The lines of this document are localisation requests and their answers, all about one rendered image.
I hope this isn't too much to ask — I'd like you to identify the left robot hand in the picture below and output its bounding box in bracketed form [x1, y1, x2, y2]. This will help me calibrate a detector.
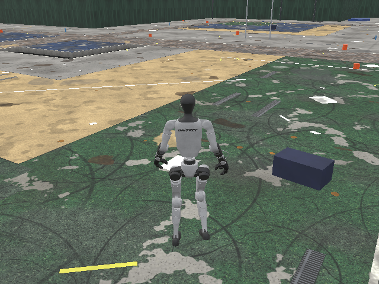
[154, 158, 168, 169]

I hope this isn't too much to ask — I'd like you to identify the right robot forearm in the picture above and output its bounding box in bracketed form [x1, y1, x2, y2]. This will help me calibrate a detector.
[213, 143, 226, 165]

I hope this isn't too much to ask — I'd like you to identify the robot right foot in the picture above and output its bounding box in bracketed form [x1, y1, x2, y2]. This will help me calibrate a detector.
[199, 229, 210, 240]

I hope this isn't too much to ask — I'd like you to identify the robot right upper arm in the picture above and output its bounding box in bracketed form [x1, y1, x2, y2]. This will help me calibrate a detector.
[201, 119, 218, 152]

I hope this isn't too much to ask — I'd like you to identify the right robot hand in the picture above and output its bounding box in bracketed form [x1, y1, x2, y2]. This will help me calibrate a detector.
[215, 161, 229, 175]

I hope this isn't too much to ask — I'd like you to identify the humanoid robot head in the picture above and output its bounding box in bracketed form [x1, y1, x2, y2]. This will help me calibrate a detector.
[178, 94, 198, 122]

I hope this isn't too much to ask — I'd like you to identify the left robot forearm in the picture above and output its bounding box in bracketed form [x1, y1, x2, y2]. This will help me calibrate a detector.
[155, 143, 165, 161]

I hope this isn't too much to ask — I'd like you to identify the robot left upper arm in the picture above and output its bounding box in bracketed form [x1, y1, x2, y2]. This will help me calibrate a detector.
[159, 120, 176, 152]

